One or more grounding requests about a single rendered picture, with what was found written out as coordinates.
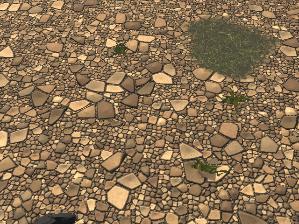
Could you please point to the left robot hand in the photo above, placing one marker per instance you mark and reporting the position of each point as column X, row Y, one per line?
column 60, row 218

